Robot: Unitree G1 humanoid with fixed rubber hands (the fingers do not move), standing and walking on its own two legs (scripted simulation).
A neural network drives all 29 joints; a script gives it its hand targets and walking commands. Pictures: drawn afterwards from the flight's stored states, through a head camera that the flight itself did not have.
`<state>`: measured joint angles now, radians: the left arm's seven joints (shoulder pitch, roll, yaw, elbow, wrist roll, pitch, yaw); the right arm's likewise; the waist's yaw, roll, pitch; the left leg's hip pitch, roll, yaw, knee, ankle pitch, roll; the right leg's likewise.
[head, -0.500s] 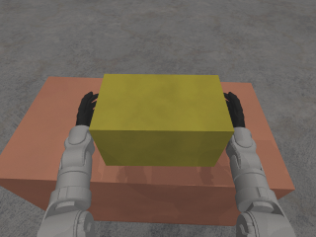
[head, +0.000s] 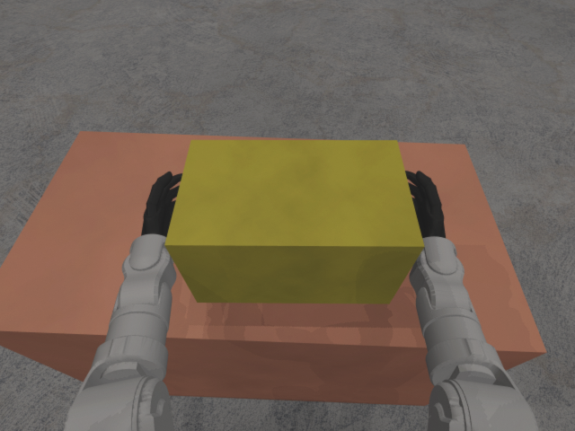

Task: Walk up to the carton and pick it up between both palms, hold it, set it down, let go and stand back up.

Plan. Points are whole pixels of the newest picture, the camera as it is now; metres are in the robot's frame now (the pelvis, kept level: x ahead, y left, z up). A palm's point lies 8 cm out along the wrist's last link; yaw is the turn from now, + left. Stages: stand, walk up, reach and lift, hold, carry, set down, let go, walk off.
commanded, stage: set down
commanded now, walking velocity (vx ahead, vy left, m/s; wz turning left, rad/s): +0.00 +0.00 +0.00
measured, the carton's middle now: (293, 224) +0.39 -0.01 +0.04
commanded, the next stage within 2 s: none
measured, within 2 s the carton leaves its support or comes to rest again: rests again in 1.36 s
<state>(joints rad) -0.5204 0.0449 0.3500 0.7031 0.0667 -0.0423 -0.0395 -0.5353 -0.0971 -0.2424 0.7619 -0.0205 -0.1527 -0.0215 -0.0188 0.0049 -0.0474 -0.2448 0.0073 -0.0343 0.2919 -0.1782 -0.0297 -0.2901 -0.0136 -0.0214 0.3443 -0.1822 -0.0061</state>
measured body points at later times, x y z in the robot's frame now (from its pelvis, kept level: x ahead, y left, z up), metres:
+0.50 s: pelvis +0.00 +0.00 +0.00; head +0.05 +0.00 +0.45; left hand +0.40 +0.17 +0.03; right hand +0.38 -0.21 +0.03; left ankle -0.03 +0.14 -0.75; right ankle -0.02 -0.11 -0.75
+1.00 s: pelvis +0.02 +0.01 -0.01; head +0.12 +0.01 +0.43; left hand +0.43 +0.17 -0.02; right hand +0.40 -0.22 -0.01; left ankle -0.03 +0.14 -0.75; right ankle -0.02 -0.11 -0.75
